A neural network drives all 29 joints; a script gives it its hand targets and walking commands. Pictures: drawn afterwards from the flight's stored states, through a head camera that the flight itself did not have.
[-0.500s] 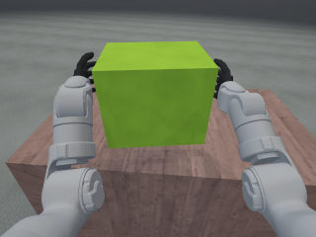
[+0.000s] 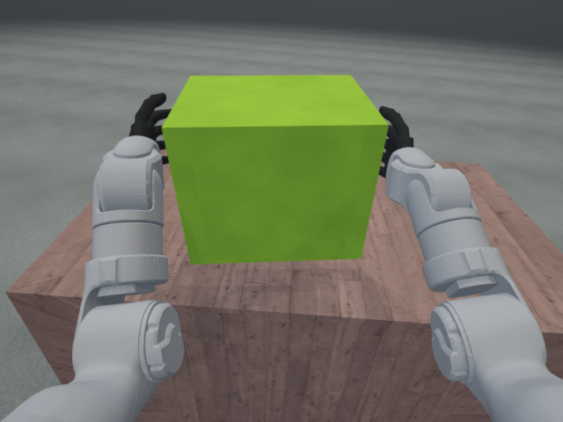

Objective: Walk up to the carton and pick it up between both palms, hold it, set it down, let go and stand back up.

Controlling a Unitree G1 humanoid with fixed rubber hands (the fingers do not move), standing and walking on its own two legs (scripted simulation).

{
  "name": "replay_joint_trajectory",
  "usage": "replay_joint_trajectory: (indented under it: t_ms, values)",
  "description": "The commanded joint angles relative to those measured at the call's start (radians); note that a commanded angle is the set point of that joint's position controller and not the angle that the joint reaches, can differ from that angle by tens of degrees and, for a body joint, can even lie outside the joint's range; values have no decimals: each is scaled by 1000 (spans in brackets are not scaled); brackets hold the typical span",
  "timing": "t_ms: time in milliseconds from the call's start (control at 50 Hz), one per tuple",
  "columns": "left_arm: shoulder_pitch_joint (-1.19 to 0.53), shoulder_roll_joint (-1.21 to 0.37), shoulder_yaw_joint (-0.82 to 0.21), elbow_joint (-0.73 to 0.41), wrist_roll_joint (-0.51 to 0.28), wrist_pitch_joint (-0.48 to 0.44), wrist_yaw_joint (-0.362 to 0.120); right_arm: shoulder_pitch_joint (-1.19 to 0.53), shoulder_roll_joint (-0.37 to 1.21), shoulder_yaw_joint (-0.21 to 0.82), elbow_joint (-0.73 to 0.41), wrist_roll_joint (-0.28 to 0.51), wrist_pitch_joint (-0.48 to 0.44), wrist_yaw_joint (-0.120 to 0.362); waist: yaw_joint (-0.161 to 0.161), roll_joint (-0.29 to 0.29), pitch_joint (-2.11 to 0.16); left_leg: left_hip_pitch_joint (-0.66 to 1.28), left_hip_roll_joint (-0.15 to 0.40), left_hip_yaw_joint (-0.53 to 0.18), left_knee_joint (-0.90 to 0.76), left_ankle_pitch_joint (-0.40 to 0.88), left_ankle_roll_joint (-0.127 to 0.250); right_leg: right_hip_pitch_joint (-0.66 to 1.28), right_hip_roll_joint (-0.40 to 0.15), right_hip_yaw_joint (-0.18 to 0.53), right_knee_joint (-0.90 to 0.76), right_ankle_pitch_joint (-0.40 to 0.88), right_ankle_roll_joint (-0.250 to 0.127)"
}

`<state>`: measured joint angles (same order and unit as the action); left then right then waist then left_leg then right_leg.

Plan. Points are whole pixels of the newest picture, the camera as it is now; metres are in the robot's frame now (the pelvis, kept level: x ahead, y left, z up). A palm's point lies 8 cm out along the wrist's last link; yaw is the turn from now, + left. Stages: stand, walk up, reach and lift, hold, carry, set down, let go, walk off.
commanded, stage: hold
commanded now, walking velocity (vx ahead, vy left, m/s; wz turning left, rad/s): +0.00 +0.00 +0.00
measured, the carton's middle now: (274, 165) +0.40 -0.01 +0.24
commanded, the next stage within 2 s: none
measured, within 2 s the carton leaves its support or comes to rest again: neither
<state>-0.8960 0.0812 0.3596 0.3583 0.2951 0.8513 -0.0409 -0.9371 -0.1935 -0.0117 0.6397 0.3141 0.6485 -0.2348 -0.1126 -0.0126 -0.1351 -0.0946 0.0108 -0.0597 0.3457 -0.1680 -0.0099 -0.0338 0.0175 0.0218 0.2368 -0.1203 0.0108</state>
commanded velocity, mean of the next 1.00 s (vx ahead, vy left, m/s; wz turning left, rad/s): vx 0.00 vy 0.00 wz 0.00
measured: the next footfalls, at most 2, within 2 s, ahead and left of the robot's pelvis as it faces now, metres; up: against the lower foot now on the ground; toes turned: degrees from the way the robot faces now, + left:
none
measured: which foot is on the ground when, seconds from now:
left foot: down 0.00-1.00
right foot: down 0.00-1.00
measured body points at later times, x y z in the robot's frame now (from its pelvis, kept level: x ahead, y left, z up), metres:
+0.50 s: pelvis +0.00 +0.00 +0.00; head -0.09 +0.02 +0.44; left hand +0.38 +0.16 +0.28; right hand +0.37 -0.18 +0.27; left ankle +0.02 +0.12 -0.75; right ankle +0.01 -0.13 -0.75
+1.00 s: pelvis +0.00 +0.00 +0.00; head -0.09 +0.02 +0.44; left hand +0.39 +0.16 +0.29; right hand +0.37 -0.18 +0.27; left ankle +0.02 +0.12 -0.75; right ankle +0.01 -0.13 -0.75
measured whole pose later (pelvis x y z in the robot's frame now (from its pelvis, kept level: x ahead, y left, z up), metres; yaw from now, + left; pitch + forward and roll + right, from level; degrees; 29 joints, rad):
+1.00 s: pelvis +0.00 +0.00 +0.00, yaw +0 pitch -5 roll -1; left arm -0.89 0.08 0.35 0.36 0.29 0.85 -0.03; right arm -0.93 -0.20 0.00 0.64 0.32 0.65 -0.24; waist -0.11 0.00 -0.14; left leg -0.09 0.01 -0.06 0.35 -0.18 -0.01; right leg -0.02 0.02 0.02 0.24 -0.13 0.01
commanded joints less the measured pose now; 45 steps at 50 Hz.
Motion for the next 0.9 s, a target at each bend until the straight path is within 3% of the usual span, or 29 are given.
replay_joint_trajectory:
  t_ms: [0, 20, 40, 100, 120, 140, 200, 220, 240, 280, 320, 340, 360, 420, 480, 500, 520, 560, 600, 620, 640, 680, 700, 740, 760, 820, 840, 860, 880]
  values:
    - [-660, -599, -382, -120, -220, -63, -175, -881, 597, 239, -374, 179, -84, 146, 9, 75, -345, 68, -58, 49, -17, 280, -32, 153, 70, -18, 20, 220, -5]
    - [-667, -600, -386, -93, -229, -64, -179, -864, 579, 211, -339, 163, -78, 146, -21, 68, -297, 48, -57, 49, -26, 206, -35, 125, 66, -18, 6, 158, -4]
    - [-685, -595, -365, -94, -206, -60, -181, -870, 585, 205, -309, 158, -75, 152, 0, 70, -277, 32, -53, 54, -44, 165, -29, 109, 65, -18, 5, 106, -7]
    - [-700, -577, -351, -67, -213, -63, -186, -883, 587, 193, -292, 143, -77, 161, 4, 52, -256, 8, -49, 53, -58, 114, -23, 106, 61, -15, -4, 81, -13]
    - [-722, -588, -372, -109, -234, -71, -184, -879, 603, 190, -320, 137, -85, 161, -22, 40, -314, 26, -55, 56, -44, 152, -24, 128, 62, -18, 7, 136, -7]
    - [-717, -592, -383, -135, -228, -71, -177, -897, 606, 221, -333, 167, -89, 161, 3, 51, -361, 65, -51, 57, -34, 213, -33, 140, 71, -23, 17, 166, -6]
    - [-683, -586, -384, -121, -232, -68, -170, -926, 615, 241, -389, 188, -93, 156, 15, 38, -397, 76, -61, 56, -15, 263, -24, 158, 70, -23, 20, 214, 5]
    - [-690, -577, -394, -128, -243, -66, -172, -884, 601, 222, -382, 177, -89, 149, -19, 50, -375, 84, -63, 53, -10, 273, -33, 155, 65, -18, 16, 241, 7]
    - [-667, -604, -393, -121, -237, -66, -170, -919, 607, 246, -416, 190, -96, 154, 11, 44, -405, 78, -65, 56, -5, 282, -30, 165, 71, -19, 23, 233, 2]
    - [-649, -585, -388, -140, -238, -66, -167, -914, 610, 253, -448, 193, -97, 147, 14, 36, -411, 79, -66, 55, -1, 295, -24, 164, 71, -16, 25, 254, 8]
    - [-661, -579, -381, -113, -234, -62, -168, -890, 602, 235, -397, 179, -84, 146, 9, 40, -352, 69, -62, 53, -12, 244, -23, 134, 65, -14, 14, 206, 5]
    - [-625, -575, -357, -92, -212, -57, -175, -884, 600, 242, -374, 183, -76, 150, 29, 16, -315, 72, -56, 49, -25, 247, -14, 118, 71, -16, 8, 198, 1]
    - [-645, -569, -363, -79, -222, -57, -185, -883, 581, 200, -366, 154, -79, 143, -11, 25, -286, 48, -61, 51, -29, 183, -17, 112, 61, -18, -1, 162, 2]
    - [-723, -558, -340, -88, -210, -66, -192, -871, 606, 173, -278, 131, -75, 156, -2, 43, -231, -2, -52, 54, -59, 75, -14, 83, 52, -17, -11, 40, -3]
    - [-718, -571, -367, -85, -230, -74, -190, -915, 616, 196, -318, 136, -86, 159, -9, 24, -315, 30, -54, 55, -50, 111, -9, 102, 58, -21, -6, 88, -2]
    - [-710, -578, -379, -95, -236, -77, -183, -947, 627, 219, -381, 156, -97, 154, 1, 31, -375, 42, -61, 56, -35, 154, -11, 123, 58, -23, 1, 124, 4]
    - [-716, -590, -398, -93, -255, -84, -178, -937, 624, 206, -378, 147, -96, 150, -20, 36, -380, 49, -61, 54, -30, 174, -17, 131, 59, -24, 9, 155, 3]
    - [-708, -590, -384, -108, -242, -79, -174, -897, 624, 210, -351, 152, -88, 149, -15, 54, -392, 55, -60, 51, -28, 202, -19, 146, 57, -16, 12, 179, 4]
    - [-692, -567, -349, -60, -220, -74, -183, -880, 609, 193, -303, 137, -80, 147, -6, 44, -323, 31, -58, 54, -40, 143, -11, 122, 55, -19, 5, 125, 3]
    - [-667, -572, -349, -21, -218, -67, -191, -871, 589, 167, -295, 114, -77, 149, -24, 48, -255, 10, -54, 52, -54, 84, -12, 100, 50, -18, -10, 69, -3]
    - [-700, -556, -317, -25, -204, -73, -193, -890, 604, 167, -269, 115, -77, 155, -6, 31, -257, 1, -52, 52, -69, 54, 0, 101, 49, -20, -13, 31, -1]
    - [-695, -556, -316, -32, -200, -79, -195, -917, 620, 185, -314, 129, -91, 152, 6, 29, -303, 7, -60, 56, -54, 98, 3, 132, 48, -18, -6, 91, 0]
    - [-734, -560, -347, -46, -228, -84, -193, -918, 599, 170, -298, 115, -87, 154, -16, 39, -312, 5, -55, 56, -59, 83, -6, 113, 51, -18, -3, 75, 0]
    - [-737, -570, -350, -83, -224, -87, -184, -907, 631, 206, -292, 149, -91, 159, 13, 45, -356, 36, -57, 55, -42, 156, -10, 127, 61, -20, 10, 124, -1]
    - [-741, -581, -378, -95, -243, -87, -183, -916, 622, 206, -337, 154, -96, 152, -16, 55, -385, 43, -61, 55, -28, 185, -18, 152, 57, -16, 12, 177, 4]
    - [-667, -591, -371, -90, -219, -76, -174, -889, 606, 232, -345, 168, -88, 147, -2, 53, -361, 76, -62, 51, -24, 238, -21, 145, 66, -25, 11, 194, 3]
    - [-677, -586, -378, -102, -220, -74, -175, -932, 612, 250, -383, 183, -97, 147, 19, 46, -371, 83, -60, 53, -18, 250, -23, 147, 69, -25, 14, 191, 3]
    - [-653, -588, -378, -98, -224, -69, -177, -888, 603, 240, -378, 180, -89, 142, -5, 30, -364, 79, -62, 49, -13, 254, -21, 160, 70, -20, 9, 212, 1]
    - [-672, -577, -371, -105, -231, -72, -179, -904, 606, 238, -399, 181, -92, 142, -7, 21, -376, 74, -62, 50, -18, 245, -15, 152, 66, -20, 10, 212, 7]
